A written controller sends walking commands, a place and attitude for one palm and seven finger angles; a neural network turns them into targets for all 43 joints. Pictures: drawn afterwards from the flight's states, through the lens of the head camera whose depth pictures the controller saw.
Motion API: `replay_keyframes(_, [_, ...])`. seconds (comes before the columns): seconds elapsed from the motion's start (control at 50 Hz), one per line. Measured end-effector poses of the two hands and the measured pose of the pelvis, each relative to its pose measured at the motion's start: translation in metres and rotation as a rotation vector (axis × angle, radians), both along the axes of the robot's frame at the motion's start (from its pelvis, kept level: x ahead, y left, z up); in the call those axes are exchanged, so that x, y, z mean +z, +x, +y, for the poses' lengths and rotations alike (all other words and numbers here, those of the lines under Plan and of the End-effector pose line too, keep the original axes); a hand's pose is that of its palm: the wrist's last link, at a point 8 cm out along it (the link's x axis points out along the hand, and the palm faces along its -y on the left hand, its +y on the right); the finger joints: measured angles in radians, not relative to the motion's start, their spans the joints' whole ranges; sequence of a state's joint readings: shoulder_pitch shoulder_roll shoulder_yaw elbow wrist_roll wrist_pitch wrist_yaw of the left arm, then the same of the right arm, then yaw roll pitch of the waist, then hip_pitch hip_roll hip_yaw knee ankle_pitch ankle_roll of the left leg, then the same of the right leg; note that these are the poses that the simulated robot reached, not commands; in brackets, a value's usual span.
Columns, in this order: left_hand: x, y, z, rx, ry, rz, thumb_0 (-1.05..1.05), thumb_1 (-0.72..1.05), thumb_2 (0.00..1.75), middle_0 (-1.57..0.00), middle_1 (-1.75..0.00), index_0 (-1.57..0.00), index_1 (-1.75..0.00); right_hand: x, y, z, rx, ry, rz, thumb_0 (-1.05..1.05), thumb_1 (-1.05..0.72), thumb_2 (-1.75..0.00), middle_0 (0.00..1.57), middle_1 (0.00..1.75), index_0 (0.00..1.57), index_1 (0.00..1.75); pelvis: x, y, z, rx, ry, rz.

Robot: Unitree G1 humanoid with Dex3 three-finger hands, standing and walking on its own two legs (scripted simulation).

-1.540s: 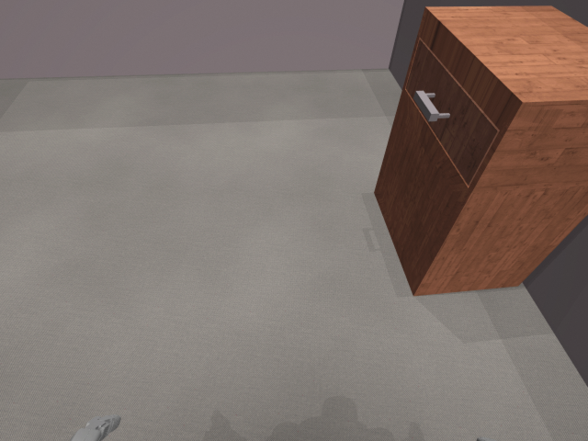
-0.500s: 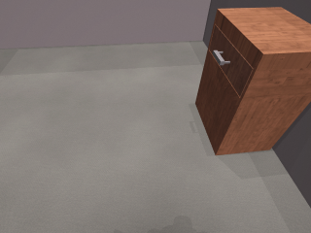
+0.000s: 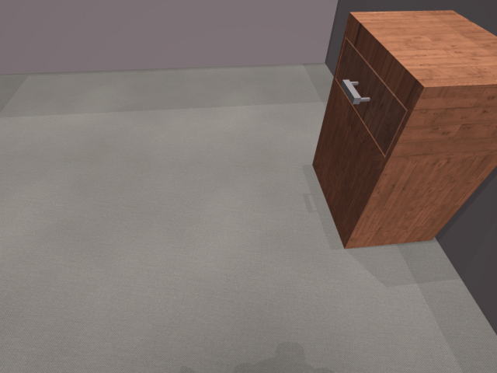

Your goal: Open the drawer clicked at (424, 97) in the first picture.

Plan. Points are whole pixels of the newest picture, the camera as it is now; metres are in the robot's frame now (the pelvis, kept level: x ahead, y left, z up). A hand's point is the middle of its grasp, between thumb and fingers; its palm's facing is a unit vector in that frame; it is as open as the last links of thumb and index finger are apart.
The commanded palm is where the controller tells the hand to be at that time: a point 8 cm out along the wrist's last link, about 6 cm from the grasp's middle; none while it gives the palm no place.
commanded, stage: walk around to get in front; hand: left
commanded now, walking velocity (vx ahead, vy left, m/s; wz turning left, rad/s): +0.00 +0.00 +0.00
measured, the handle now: (356, 91) +1.10 -0.35 -0.11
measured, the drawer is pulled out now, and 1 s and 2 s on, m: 0.00 0.00 0.00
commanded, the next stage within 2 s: none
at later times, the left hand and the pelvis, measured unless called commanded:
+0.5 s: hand out of the picture +0.02 +0.25 -0.20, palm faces +0.17 -0.96 -0.23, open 7.4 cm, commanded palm none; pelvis -0.02 +0.03 -0.03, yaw +12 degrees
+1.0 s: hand out of the picture -0.02 +0.24 -0.16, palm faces +0.43 -0.86 -0.27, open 7.4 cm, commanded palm none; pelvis -0.02 +0.01 -0.01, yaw +25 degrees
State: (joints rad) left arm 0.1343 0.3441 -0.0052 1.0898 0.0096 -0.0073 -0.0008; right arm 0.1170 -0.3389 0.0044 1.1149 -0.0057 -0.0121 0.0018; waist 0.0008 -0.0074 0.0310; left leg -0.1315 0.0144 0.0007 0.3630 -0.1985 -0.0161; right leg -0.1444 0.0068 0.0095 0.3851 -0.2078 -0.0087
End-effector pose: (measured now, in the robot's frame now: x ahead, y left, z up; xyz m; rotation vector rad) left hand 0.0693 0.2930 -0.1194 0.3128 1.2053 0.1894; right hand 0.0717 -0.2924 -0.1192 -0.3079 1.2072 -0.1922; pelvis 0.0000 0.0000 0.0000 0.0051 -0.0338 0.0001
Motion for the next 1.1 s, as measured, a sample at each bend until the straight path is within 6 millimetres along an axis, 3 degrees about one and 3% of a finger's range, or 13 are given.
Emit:
replay_keyframes(0.2, [0.001,0.002,0.002,0.013,0.007,-0.009,0.01,0.90,0.90,-0.21,-0.30,-0.20,-0.30,-0.001,0.008,0.002,0.013,0.003,-0.009,0.01,-0.91,-0.90,0.21,0.30,0.21,0.30,-0.001,0.001,0.001,0.015,0.001,0.002])
replay_keyframes(0.3, [-0.006,-0.007,-0.005,0.058,-0.004,-0.019,0.01,0.90,0.90,-0.21,-0.30,-0.20,-0.30,-0.011,0.006,0.014,0.033,0.024,0.024,0.01,-0.91,-0.90,0.20,0.30,0.20,0.30,-0.006,-0.004,0.001,0.054,-0.004,0.011])
replay_keyframes(0.42, [-0.026,-0.040,-0.010,0.136,-0.062,-0.017,0.01,0.90,0.90,-0.21,-0.30,-0.20,-0.30,-0.019,-0.001,0.045,0.075,0.046,0.087,0.01,-0.91,-0.90,0.20,0.30,0.20,0.30,-0.013,-0.013,0.013,0.140,-0.017,0.000])
replay_keyframes(0.54, [-0.056,-0.080,0.005,0.238,-0.120,0.026,0.01,0.90,0.90,-0.21,-0.30,-0.20,-0.30,-0.027,-0.006,0.083,0.135,0.049,0.089,0.01,-0.91,-0.90,0.20,0.30,0.20,0.30,-0.029,-0.023,0.036,0.222,-0.013,0.008])
replay_keyframes(0.7, [-0.036,-0.110,0.015,0.324,-0.128,0.046,0.01,0.91,0.90,-0.20,-0.30,-0.20,-0.30,-0.014,-0.014,0.111,0.181,0.070,0.115,0.01,-0.91,-0.90,0.21,0.30,0.21,0.30,-0.009,-0.032,0.046,0.277,-0.037,0.044])
replay_keyframes(0.82, [-0.024,-0.113,0.015,0.381,-0.103,-0.010,0.01,0.91,0.90,-0.20,-0.30,-0.20,-0.30,-0.013,0.000,0.109,0.228,0.075,0.096,0.01,-0.90,-0.90,0.21,0.30,0.21,0.30,-0.006,-0.035,0.040,0.344,-0.045,0.052])
replay_keyframes(0.96, [-0.010,-0.112,-0.005,0.430,-0.072,-0.104,0.01,0.91,0.90,-0.20,-0.30,-0.20,-0.30,-0.023,0.026,0.086,0.292,0.088,0.082,0.01,-0.90,-0.90,0.21,0.30,0.21,0.30,-0.009,-0.027,0.018,0.423,-0.032,0.053])
replay_keyframes(1.02, [-0.008,-0.129,-0.019,0.478,-0.044,-0.118,0.01,0.91,0.90,-0.20,-0.30,-0.20,-0.30,-0.029,0.047,0.079,0.340,0.087,0.083,0.01,-0.91,-0.90,0.21,0.30,0.21,0.30,-0.013,-0.021,0.010,0.462,-0.017,0.050])
replay_keyframes(1.1, [-0.003,-0.164,-0.040,0.573,-0.053,-0.057,0.01,0.91,0.90,-0.21,-0.30,-0.20,-0.30,-0.019,0.082,0.087,0.419,0.102,0.069,0.01,-0.91,-0.90,0.20,0.30,0.20,0.30,-0.003,-0.006,0.012,0.522,-0.003,0.045])
